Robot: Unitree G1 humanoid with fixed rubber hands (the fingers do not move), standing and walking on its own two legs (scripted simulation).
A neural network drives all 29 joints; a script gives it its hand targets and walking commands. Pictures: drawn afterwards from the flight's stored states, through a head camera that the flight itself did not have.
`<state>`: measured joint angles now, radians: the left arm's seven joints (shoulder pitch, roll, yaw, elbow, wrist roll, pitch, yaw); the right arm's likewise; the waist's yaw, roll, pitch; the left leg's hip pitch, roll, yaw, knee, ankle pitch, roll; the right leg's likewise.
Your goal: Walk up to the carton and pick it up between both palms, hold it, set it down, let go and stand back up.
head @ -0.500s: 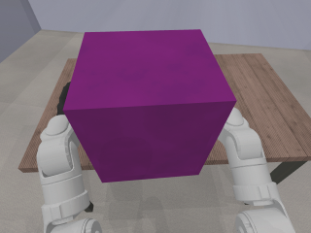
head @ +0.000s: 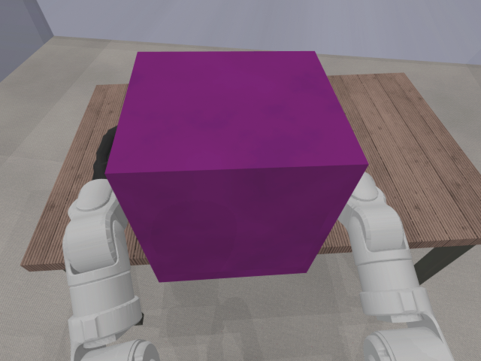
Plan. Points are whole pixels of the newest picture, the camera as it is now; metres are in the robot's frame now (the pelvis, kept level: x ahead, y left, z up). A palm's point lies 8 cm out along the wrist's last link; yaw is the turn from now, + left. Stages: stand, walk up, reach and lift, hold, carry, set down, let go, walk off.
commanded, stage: set down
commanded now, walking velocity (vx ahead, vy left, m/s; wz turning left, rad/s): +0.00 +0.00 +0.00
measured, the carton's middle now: (231, 174) +0.39 -0.02 +0.12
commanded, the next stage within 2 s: none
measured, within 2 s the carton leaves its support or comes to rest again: rests again in 1.72 s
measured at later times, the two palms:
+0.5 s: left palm (113, 177) +0.40 +0.16 +0.12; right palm (329, 166) +0.38 -0.19 +0.11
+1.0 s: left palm (128, 179) +0.43 +0.15 +0.08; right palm (328, 171) +0.40 -0.20 +0.08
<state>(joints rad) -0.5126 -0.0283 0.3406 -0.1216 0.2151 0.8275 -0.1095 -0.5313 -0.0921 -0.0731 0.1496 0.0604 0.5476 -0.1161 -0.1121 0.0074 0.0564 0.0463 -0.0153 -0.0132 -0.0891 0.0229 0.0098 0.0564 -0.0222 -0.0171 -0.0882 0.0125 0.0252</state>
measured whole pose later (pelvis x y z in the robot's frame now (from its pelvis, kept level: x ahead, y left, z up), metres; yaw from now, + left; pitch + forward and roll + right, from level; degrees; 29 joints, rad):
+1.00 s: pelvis +0.02 +0.00 +0.00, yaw +2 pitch +11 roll +0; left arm -0.64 0.00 0.38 0.54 0.20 0.30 -0.08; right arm -0.60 0.02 -0.35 0.53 -0.21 0.20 -0.01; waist -0.09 0.03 -0.11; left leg -0.14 -0.02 -0.04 -0.09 0.03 0.02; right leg -0.11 -0.03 -0.05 -0.09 0.01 0.02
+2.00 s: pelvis +0.01 +0.00 +0.00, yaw +2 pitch +15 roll +0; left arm -0.70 0.04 0.36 0.85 0.18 0.05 -0.06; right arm -0.60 0.04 -0.46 0.65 -0.31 0.06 0.01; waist -0.06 0.04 -0.17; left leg -0.22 -0.02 -0.05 -0.09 0.05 0.02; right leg -0.19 -0.03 -0.05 -0.09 0.02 0.02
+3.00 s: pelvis +0.01 +0.00 -0.01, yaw -1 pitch +19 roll +0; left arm -0.84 0.29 0.04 1.11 -0.23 -0.02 0.01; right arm -0.79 -0.23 -0.06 1.00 0.17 -0.01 -0.07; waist -0.04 0.02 -0.22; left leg -0.45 -0.01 0.00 0.22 -0.09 0.00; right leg -0.39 -0.02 0.00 0.11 -0.05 0.03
